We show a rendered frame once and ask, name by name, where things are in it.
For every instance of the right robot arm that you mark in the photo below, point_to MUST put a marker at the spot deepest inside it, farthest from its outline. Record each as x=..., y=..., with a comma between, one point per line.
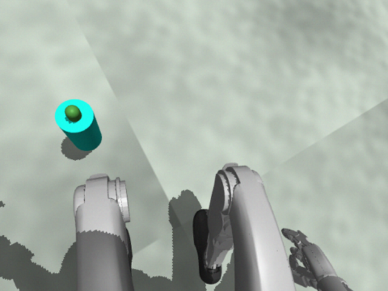
x=332, y=283

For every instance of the right robot hand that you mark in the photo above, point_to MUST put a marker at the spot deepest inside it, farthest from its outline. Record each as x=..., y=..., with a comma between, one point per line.
x=312, y=257

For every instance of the bottle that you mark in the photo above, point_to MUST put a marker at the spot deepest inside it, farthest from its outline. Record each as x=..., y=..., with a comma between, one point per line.
x=77, y=120

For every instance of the right robot foot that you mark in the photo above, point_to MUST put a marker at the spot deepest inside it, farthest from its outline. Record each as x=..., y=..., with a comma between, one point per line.
x=200, y=235

